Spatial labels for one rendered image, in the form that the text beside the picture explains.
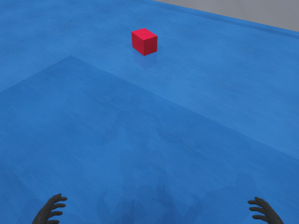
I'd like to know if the right robot hand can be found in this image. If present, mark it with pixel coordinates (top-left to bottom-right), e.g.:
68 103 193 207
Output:
248 197 284 224

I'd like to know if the left robot hand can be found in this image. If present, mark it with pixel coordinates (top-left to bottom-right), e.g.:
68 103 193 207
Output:
32 193 67 224

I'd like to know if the carton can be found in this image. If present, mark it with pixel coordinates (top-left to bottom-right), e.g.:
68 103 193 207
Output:
131 28 158 56

